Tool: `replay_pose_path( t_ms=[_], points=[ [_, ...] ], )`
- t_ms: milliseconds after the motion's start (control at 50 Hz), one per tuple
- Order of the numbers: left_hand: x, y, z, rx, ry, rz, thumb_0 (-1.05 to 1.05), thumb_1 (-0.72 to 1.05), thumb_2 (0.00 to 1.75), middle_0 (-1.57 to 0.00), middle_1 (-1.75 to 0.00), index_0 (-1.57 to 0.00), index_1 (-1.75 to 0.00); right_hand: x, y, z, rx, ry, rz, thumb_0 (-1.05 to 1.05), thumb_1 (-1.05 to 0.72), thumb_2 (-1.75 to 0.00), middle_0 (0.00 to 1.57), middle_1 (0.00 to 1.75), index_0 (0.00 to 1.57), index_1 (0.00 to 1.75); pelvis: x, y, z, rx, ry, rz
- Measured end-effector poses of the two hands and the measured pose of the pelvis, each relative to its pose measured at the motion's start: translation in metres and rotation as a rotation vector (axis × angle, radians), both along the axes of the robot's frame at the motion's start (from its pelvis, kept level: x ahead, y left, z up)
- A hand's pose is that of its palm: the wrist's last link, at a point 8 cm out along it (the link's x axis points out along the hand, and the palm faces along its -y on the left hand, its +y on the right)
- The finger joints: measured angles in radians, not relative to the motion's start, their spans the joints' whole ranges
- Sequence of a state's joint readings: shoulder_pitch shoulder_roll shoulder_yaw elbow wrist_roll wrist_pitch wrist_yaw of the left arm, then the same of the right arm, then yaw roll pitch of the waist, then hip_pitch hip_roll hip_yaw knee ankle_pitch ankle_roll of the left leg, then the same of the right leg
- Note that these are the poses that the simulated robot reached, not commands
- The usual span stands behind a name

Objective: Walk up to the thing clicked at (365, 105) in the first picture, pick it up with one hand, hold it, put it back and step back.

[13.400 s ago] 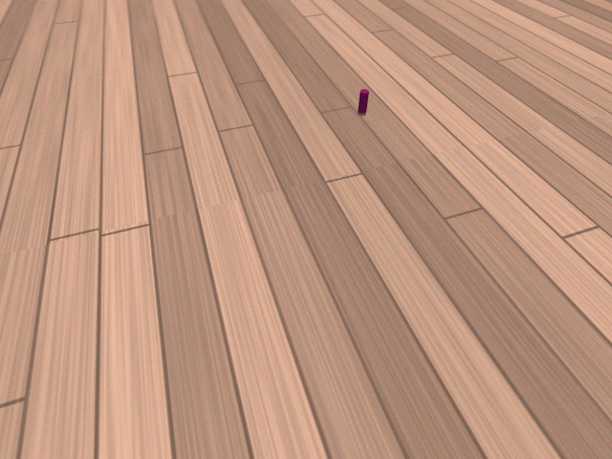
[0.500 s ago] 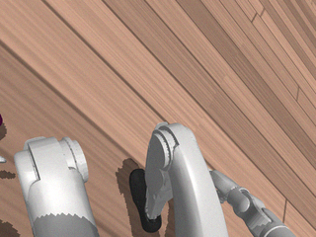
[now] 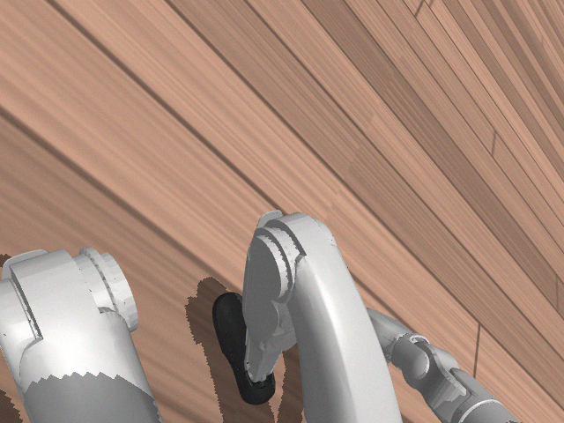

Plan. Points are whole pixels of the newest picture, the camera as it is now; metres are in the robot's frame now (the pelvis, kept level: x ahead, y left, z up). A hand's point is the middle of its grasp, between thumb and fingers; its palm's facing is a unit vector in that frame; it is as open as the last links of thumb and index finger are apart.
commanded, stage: close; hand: left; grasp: from the side
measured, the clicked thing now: out of the picture +0.42 +0.31 -0.21
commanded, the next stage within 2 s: settle in 0.46 s
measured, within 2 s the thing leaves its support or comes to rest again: leaves its support in 0.80 s
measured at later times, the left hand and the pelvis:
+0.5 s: hand out of the picture +0.41 +0.30 -0.17, palm faces +0.39 -0.92 -0.02, open 7.2 cm; pelvis +0.00 +0.00 +0.00, yaw -1 degrees
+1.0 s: hand out of the picture +0.41 +0.31 -0.14, palm faces +0.40 -0.92 -0.01, open 6.9 cm; pelvis +0.00 +0.00 +0.01, yaw +0 degrees
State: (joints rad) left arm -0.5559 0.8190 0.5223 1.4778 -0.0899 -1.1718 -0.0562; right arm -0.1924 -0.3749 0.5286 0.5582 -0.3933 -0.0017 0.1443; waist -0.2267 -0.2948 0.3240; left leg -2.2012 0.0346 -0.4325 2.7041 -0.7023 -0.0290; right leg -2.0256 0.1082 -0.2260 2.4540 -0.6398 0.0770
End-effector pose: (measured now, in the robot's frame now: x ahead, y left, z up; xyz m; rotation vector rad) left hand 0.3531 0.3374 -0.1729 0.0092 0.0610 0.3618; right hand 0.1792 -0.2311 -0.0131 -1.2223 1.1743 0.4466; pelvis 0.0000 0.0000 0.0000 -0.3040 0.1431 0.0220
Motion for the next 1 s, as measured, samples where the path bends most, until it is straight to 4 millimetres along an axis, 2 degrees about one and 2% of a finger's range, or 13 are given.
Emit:
replay_pose_path(
  t_ms=[220, 260, 360, 600, 680, 820, 1000],
  points=[
    [0.013, -0.002, 0.001, 0.009, -0.011, 0.013, 0.00, 0.33, 0.57, -0.49, -0.48, -0.47, -0.48, 0.001, -0.002, 0.002, -0.017, 0.005, -0.006, 0.00, -0.87, -0.89, 0.21, 0.30, 0.20, 0.30, 0.001, 0.000, 0.001, -0.005, 0.002, -0.008],
    [0.014, -0.003, 0.001, 0.010, -0.012, 0.009, 0.01, 0.35, 0.60, -0.54, -0.53, -0.51, -0.53, 0.001, -0.003, 0.002, -0.019, 0.003, -0.009, 0.00, -0.87, -0.89, 0.21, 0.30, 0.20, 0.30, 0.001, 0.000, 0.001, -0.006, 0.002, -0.009],
    [0.015, -0.002, 0.002, 0.010, -0.005, 0.019, 0.01, 0.30, 0.66, -0.61, -0.67, -0.65, -0.67, -0.001, -0.004, 0.003, -0.024, 0.002, -0.018, 0.00, -0.87, -0.89, 0.21, 0.30, 0.20, 0.30, 0.000, 0.001, 0.002, -0.007, 0.003, -0.012],
    [0.021, 0.001, 0.001, 0.002, -0.010, 0.038, 0.01, 0.11, 0.88, -0.82, -1.01, -0.85, -1.03, -0.006, -0.003, 0.005, -0.033, 0.021, -0.034, 0.00, -0.87, -0.89, 0.21, 0.30, 0.20, 0.30, 0.000, 0.002, 0.003, -0.012, 0.010, -0.014],
    [0.023, 0.001, 0.002, -0.002, -0.017, 0.040, 0.02, 0.08, 0.96, -0.83, -1.06, -0.86, -1.06, -0.006, -0.002, 0.005, -0.035, 0.019, -0.036, 0.00, -0.88, -0.89, 0.21, 0.30, 0.20, 0.30, 0.000, 0.003, 0.004, -0.014, 0.010, -0.014],
    [0.024, 0.003, 0.007, -0.011, -0.040, 0.054, 0.03, 0.05, 1.00, -0.85, -1.05, -0.88, -1.06, -0.002, 0.000, 0.007, -0.029, 0.008, -0.041, 0.00, -0.89, -0.90, 0.21, 0.30, 0.20, 0.30, 0.000, 0.003, 0.005, -0.015, 0.014, -0.013],
    [0.021, 0.013, 0.030, 0.015, -0.072, 0.049, 0.03, 0.04, 1.01, -0.86, -1.04, -0.88, -1.05, 0.006, 0.001, 0.005, 0.011, -0.013, -0.073, 0.00, -0.90, -0.90, 0.21, 0.30, 0.21, 0.30, 0.002, 0.001, 0.009, -0.005, 0.047, -0.003]
  ],
)
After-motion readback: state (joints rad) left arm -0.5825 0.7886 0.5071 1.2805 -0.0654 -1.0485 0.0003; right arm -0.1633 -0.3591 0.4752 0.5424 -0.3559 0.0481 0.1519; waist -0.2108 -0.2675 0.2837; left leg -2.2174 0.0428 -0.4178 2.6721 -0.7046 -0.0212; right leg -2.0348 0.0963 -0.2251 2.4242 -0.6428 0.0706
